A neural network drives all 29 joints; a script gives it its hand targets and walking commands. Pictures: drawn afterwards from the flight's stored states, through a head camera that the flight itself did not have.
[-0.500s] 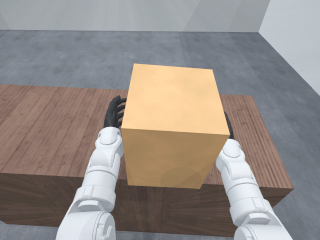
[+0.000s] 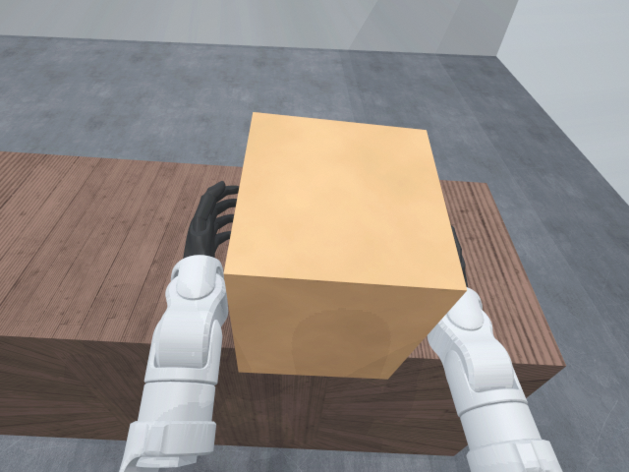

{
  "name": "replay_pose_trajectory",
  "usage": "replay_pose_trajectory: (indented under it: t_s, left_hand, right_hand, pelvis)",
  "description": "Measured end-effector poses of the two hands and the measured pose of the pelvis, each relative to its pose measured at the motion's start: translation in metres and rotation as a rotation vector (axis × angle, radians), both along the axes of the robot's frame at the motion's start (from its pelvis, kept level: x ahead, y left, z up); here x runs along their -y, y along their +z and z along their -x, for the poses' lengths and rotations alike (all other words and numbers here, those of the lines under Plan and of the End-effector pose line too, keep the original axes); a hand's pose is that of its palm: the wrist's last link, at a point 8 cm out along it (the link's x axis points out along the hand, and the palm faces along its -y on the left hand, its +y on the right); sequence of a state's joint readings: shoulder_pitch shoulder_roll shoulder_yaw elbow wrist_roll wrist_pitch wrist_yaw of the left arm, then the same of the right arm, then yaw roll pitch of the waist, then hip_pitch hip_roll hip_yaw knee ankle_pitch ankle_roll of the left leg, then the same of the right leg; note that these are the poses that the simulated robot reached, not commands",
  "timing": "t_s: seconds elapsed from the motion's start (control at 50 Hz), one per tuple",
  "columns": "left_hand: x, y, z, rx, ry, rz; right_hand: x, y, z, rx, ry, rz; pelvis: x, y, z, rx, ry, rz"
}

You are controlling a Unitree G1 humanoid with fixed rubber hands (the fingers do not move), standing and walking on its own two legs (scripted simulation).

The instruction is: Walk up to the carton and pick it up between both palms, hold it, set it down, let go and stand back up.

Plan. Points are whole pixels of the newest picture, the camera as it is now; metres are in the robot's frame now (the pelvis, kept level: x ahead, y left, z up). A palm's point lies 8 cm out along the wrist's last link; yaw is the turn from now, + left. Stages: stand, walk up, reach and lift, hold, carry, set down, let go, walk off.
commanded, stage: reach and lift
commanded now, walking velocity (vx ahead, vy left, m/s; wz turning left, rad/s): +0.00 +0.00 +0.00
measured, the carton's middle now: (326, 258) +0.36 -0.02 +0.11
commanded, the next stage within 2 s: hold in 0.96 s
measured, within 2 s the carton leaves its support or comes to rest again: neither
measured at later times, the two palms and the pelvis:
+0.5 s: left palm (205, 234) +0.36 +0.12 +0.15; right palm (453, 269) +0.33 -0.17 +0.12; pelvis -0.01 +0.00 +0.00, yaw +0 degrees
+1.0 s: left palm (201, 229) +0.36 +0.12 +0.16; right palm (454, 263) +0.33 -0.17 +0.13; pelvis -0.01 +0.00 +0.00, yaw +0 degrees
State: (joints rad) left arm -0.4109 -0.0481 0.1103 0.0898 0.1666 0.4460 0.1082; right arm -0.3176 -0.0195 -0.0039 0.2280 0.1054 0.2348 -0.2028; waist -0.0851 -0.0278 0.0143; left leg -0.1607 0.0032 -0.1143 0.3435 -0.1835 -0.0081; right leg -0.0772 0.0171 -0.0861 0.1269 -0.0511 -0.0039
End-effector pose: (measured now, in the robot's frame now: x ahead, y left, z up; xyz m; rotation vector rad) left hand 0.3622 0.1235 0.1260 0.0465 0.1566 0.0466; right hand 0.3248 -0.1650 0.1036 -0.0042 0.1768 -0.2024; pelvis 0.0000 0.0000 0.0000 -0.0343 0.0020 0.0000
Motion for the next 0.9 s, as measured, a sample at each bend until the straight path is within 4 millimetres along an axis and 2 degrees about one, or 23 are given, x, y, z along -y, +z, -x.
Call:
replay_pose_trajectory:
  t_s: [0.16, 0.38, 0.9]
  left_hand:
    - [0.000, 0.012, 0.004, -0.009, -0.008, -0.014]
    - [0.005, 0.022, -0.001, -0.014, -0.023, -0.026]
    - [0.002, 0.030, 0.000, -0.011, -0.019, -0.024]
  right_hand:
    - [0.000, 0.009, 0.006, -0.001, -0.006, -0.010]
    - [0.004, 0.016, 0.002, 0.004, -0.009, -0.010]
    - [0.002, 0.025, 0.000, 0.021, -0.005, -0.010]
  pelvis:
    - [-0.001, 0.000, 0.005, 0.025, -0.003, -0.002]
    - [0.000, 0.000, 0.008, 0.040, -0.007, -0.005]
    - [0.003, 0.001, 0.005, 0.063, 0.003, -0.007]
